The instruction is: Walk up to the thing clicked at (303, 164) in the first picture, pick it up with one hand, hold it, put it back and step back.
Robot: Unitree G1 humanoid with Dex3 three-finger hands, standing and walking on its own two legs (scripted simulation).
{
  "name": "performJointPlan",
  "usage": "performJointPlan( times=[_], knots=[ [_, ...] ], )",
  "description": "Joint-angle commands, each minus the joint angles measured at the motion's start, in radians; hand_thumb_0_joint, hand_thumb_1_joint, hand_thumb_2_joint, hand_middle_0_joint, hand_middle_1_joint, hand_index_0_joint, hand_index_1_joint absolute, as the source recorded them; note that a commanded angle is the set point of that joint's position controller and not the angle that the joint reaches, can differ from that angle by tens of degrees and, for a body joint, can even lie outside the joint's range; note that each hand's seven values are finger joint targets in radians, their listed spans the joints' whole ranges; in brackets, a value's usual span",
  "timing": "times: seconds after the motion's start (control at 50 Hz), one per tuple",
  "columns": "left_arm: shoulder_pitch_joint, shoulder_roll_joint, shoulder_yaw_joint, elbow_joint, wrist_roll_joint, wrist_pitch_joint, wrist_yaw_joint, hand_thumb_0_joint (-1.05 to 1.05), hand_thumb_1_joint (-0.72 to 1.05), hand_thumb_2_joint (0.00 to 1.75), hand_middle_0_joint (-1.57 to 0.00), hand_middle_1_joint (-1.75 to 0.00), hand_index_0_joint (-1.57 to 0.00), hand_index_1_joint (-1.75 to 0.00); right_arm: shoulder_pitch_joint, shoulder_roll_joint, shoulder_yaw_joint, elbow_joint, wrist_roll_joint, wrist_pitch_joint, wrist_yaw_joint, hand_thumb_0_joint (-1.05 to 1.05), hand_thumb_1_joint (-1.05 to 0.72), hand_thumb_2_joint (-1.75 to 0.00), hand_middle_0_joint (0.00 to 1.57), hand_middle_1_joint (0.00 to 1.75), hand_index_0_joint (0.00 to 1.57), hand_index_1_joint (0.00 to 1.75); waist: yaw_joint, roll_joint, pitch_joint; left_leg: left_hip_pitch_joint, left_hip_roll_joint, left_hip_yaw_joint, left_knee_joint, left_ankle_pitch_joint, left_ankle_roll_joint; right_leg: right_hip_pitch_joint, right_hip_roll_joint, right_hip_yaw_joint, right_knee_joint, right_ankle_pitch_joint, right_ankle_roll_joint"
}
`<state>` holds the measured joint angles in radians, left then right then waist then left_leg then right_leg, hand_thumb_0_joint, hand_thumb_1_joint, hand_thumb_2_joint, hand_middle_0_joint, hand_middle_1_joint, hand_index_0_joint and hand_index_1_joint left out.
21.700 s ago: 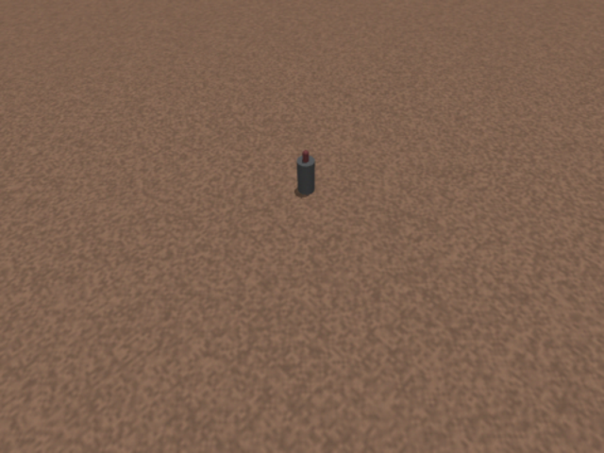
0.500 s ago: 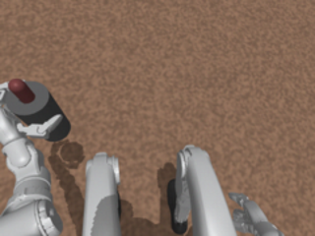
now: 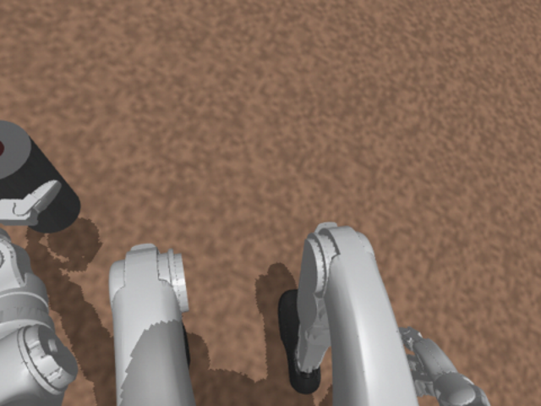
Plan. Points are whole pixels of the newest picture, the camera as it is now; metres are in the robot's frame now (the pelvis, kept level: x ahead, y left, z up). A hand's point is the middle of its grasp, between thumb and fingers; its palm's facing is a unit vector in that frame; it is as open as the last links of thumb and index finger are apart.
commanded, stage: crouch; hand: left
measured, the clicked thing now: (16, 174) +0.43 +0.31 -0.07
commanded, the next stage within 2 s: lower in 0.40 s
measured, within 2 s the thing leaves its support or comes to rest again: neither
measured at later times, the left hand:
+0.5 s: hand (13, 183) +0.43 +0.33 -0.11, palm faces +0.52 -0.85 -0.05, open 11.6 cm
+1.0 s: hand (32, 194) +0.44 +0.33 -0.17, palm faces +0.53 -0.85 -0.05, open 11.6 cm
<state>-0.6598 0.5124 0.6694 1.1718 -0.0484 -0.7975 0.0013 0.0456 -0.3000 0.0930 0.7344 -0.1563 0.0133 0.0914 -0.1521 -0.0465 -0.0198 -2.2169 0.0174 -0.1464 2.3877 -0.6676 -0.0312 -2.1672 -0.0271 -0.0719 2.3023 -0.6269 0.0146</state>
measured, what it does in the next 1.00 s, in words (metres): stands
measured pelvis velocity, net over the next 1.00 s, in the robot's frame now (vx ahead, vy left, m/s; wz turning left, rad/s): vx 0.00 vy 0.01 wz -0.09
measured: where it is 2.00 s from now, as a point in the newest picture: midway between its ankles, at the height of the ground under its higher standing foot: (239, 373)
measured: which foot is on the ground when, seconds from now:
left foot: down 0.00-1.00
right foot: down 0.00-1.00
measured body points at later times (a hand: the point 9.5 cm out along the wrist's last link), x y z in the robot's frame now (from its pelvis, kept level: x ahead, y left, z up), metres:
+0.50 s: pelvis +0.00 +0.01 -0.03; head +0.23 +0.10 +0.35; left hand +0.40 +0.37 -0.10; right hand +0.12 -0.27 -0.12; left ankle +0.09 +0.13 -0.30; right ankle +0.12 -0.12 -0.30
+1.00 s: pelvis +0.00 +0.01 -0.05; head +0.23 +0.12 +0.32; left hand +0.40 +0.37 -0.16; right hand +0.12 -0.27 -0.12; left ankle +0.09 +0.13 -0.30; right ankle +0.12 -0.12 -0.30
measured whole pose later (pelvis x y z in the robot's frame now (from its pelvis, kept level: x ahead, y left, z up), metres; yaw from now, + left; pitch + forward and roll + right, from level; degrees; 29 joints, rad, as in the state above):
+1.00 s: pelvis +0.00 +0.01 -0.05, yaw -5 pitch +20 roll -12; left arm -0.63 0.69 0.74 1.27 -0.04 -0.91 0.04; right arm -0.06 -0.35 0.28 0.67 -0.27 0.03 0.14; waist -0.21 -0.15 0.19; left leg -2.27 0.01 -0.26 2.58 -0.68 -0.02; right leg -2.16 0.00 -0.15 2.41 -0.60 0.05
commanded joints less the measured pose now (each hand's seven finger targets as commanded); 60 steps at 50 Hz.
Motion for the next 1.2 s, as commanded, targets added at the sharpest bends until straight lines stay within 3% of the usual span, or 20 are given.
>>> performJointPlan(
  times=[0.0,0.02,0.06,0.14,0.2,0.22,0.32,0.5,0.58,0.66,0.68,0.72,0.78,0.82,0.86,0.9,0.94,1.06,1.16,1.18],
  knots=[
    [-0.332,0.329,0.029,-0.274,-0.023,-0.112,-0.007,0.00,0.12,1.26,-1.24,-1.39,-1.27,-1.39,0.120,-0.255,-0.070,-0.042,-0.011,-0.008,-0.014,0.00,-0.89,-0.90,0.20,0.30,0.20,0.30,0.011,0.311,-0.707,0.460,-0.006,0.075,-0.276,0.094,0.022,0.351,0.040,-0.064,-0.190,0.129,-0.043],
    [-0.326,0.340,0.029,-0.275,-0.020,-0.111,-0.006,0.00,0.12,1.26,-1.23,-1.39,-1.27,-1.38,0.121,-0.256,-0.069,-0.041,-0.012,-0.004,-0.014,0.00,-0.88,-0.90,0.20,0.30,0.20,0.30,0.016,0.318,-0.700,0.453,-0.007,0.074,-0.274,0.094,0.021,0.344,0.041,-0.065,-0.186,0.127,-0.044],
    [-0.293,0.296,0.012,-0.243,-0.022,-0.105,-0.007,0.00,0.10,1.26,-1.23,-1.39,-1.27,-1.38,0.115,-0.259,-0.064,-0.046,-0.016,0.000,-0.009,0.00,-0.88,-0.90,0.20,0.30,0.20,0.30,0.005,0.318,-0.659,0.447,-0.006,0.061,-0.278,0.079,0.019,0.313,0.040,-0.077,-0.177,0.117,-0.046],
    [-0.292,0.337,0.040,-0.273,-0.029,-0.114,-0.003,0.00,0.12,1.29,-1.26,-1.43,-1.30,-1.42,0.108,-0.276,-0.055,-0.046,-0.023,0.006,-0.004,0.00,-0.88,-0.90,0.20,0.30,0.20,0.30,0.010,0.330,-0.670,0.460,-0.005,0.051,-0.254,0.111,0.017,0.313,0.040,-0.083,-0.152,0.147,-0.045],
    [-0.291,0.319,0.026,-0.268,-0.031,-0.116,0.000,0.00,0.12,1.30,-1.26,-1.43,-1.29,-1.42,0.100,-0.272,-0.045,-0.054,-0.028,0.011,-0.002,0.00,-0.88,-0.90,0.20,0.30,0.20,0.30,0.001,0.314,-0.631,0.414,-0.006,0.055,-0.239,0.094,0.021,0.314,0.043,-0.085,-0.156,0.132,-0.043],
    [-0.274,0.332,0.039,-0.269,-0.031,-0.118,0.005,0.00,0.11,1.31,-1.27,-1.44,-1.30,-1.43,0.098,-0.273,-0.044,-0.051,-0.029,0.012,-0.001,0.00,-0.89,-0.90,0.20,0.30,0.20,0.30,0.009,0.317,-0.635,0.419,-0.005,0.054,-0.235,0.097,0.020,0.315,0.045,-0.086,-0.152,0.133,-0.043],
    [-0.297,0.351,0.037,-0.287,-0.027,-0.130,0.001,0.00,0.12,1.32,-1.29,-1.46,-1.32,-1.45,0.092,-0.281,-0.031,-0.054,-0.038,0.017,0.003,0.00,-0.89,-0.90,0.20,0.30,0.20,0.30,-0.016,0.315,-0.632,0.401,-0.001,0.047,-0.212,0.111,0.023,0.329,0.048,-0.088,-0.139,0.148,-0.041],
    [-0.257,0.375,0.055,-0.285,-0.029,-0.133,0.002,0.00,0.06,1.31,-1.30,-1.48,-1.33,-1.48,0.082,-0.299,-0.013,-0.060,-0.050,0.023,0.009,0.00,-0.90,-0.91,0.20,0.30,0.20,0.30,-0.012,0.345,-0.617,0.411,0.002,0.036,-0.195,0.114,0.018,0.317,0.051,-0.102,-0.120,0.149,-0.041],
    [-0.215,0.322,0.038,-0.161,-0.034,-0.131,0.010,0.00,0.05,1.30,-1.29,-1.47,-1.32,-1.47,0.070,-0.304,0.010,-0.063,-0.056,0.019,0.017,0.00,-0.90,-0.91,0.20,0.30,0.20,0.30,-0.047,0.287,-0.529,0.356,0.004,0.018,-0.170,0.108,0.023,0.299,0.055,-0.118,-0.110,0.151,-0.038],
    [-0.245,0.395,0.059,-0.181,-0.022,-0.164,0.017,0.00,0.08,1.31,-1.30,-1.48,-1.34,-1.47,0.045,-0.318,0.027,-0.074,-0.068,0.022,0.019,0.00,-0.89,-0.90,0.20,0.30,0.20,0.30,-0.038,0.315,-0.514,0.371,0.010,0.006,-0.168,0.075,0.019,0.280,0.058,-0.127,-0.098,0.122,-0.039],
    [-0.255,0.400,0.058,-0.172,-0.021,-0.172,0.018,0.00,0.09,1.31,-1.32,-1.49,-1.35,-1.48,0.050,-0.324,0.033,-0.075,-0.074,0.024,0.022,0.00,-0.89,-0.90,0.20,0.30,0.20,0.30,-0.052,0.325,-0.529,0.386,0.009,0.004,-0.162,0.083,0.017,0.293,0.058,-0.133,-0.095,0.132,-0.037],
    [-0.259,0.438,0.079,-0.194,-0.022,-0.192,0.022,0.00,0.07,1.31,-1.31,-1.48,-1.34,-1.48,0.036,-0.327,0.042,-0.076,-0.081,0.020,0.023,0.00,-0.89,-0.90,0.20,0.30,0.20,0.30,-0.041,0.340,-0.537,0.385,0.011,0.008,-0.150,0.090,0.016,0.311,0.061,-0.130,-0.089,0.138,-0.038],
    [-0.270,0.466,0.092,-0.183,-0.021,-0.209,0.031,0.00,0.07,1.31,-1.30,-1.46,-1.33,-1.46,0.022,-0.333,0.057,-0.077,-0.092,0.019,0.023,0.00,-0.90,-0.90,0.20,0.30,0.20,0.30,-0.049,0.347,-0.529,0.378,0.015,0.004,-0.138,0.098,0.016,0.318,0.065,-0.132,-0.084,0.144,-0.038],
    [-0.260,0.458,0.079,-0.161,-0.015,-0.213,0.036,0.00,0.08,1.30,-1.31,-1.47,-1.35,-1.47,0.021,-0.341,0.067,-0.079,-0.098,0.020,0.024,0.00,-0.90,-0.90,0.20,0.30,0.20,0.30,-0.069,0.360,-0.520,0.392,0.018,-0.006,-0.138,0.112,0.013,0.325,0.064,-0.141,-0.078,0.160,-0.035],
    [-0.256,0.460,0.070,-0.154,-0.010,-0.220,0.034,0.00,0.09,1.31,-1.32,-1.48,-1.35,-1.47,0.008,-0.352,0.071,-0.072,-0.103,0.018,0.024,0.00,-0.90,-0.91,0.20,0.30,0.20,0.30,-0.067,0.379,-0.492,0.415,0.024,-0.016,-0.146,0.103,0.007,0.295,0.060,-0.146,-0.068,0.150,-0.037],
    [-0.246,0.502,0.104,-0.151,-0.007,-0.226,0.042,0.00,0.08,1.30,-1.33,-1.47,-1.35,-1.47,0.004,-0.361,0.079,-0.085,-0.112,0.020,0.025,0.00,-0.90,-0.91,0.20,0.30,0.20,0.30,-0.067,0.383,-0.510,0.417,0.024,-0.015,-0.131,0.124,0.006,0.320,0.065,-0.150,-0.066,0.168,-0.036],
    [-0.244,0.473,0.086,-0.140,-0.013,-0.233,0.038,0.00,0.10,1.30,-1.33,-1.47,-1.36,-1.47,-0.006,-0.368,0.087,-0.090,-0.117,0.018,0.027,0.00,-0.91,-0.91,0.20,0.30,0.20,0.30,-0.081,0.392,-0.494,0.436,0.025,-0.024,-0.131,0.137,0.002,0.308,0.063,-0.162,-0.056,0.181,-0.036],
    [-0.205,0.509,0.102,-0.073,-0.021,-0.244,0.039,0.00,0.11,1.30,-1.33,-1.47,-1.36,-1.46,-0.019,-0.378,0.113,-0.097,-0.125,0.016,0.030,0.00,-0.90,-0.90,0.20,0.30,0.20,0.30,-0.087,0.363,-0.464,0.393,0.025,-0.030,-0.111,0.126,0.007,0.339,0.071,-0.175,-0.058,0.183,-0.032],
    [-0.226,0.515,0.080,-0.065,-0.018,-0.258,0.034,0.00,0.12,1.30,-1.32,-1.47,-1.36,-1.46,-0.039,-0.391,0.127,-0.101,-0.136,0.016,0.031,0.00,-0.90,-0.90,0.20,0.30,0.20,0.30,-0.110,0.371,-0.411,0.387,0.031,-0.038,-0.109,0.096,0.006,0.327,0.073,-0.187,-0.059,0.162,-0.029],
    [-0.213,0.536,0.100,-0.064,-0.021,-0.261,0.036,0.00,0.13,1.30,-1.33,-1.46,-1.36,-1.45,-0.047,-0.391,0.128,-0.105,-0.135,0.014,0.032,0.00,-0.90,-0.90,0.20,0.30,0.20,0.30,-0.095,0.362,-0.422,0.385,0.032,-0.041,-0.106,0.090,0.007,0.326,0.075,-0.186,-0.059,0.157,-0.030]
  ],
)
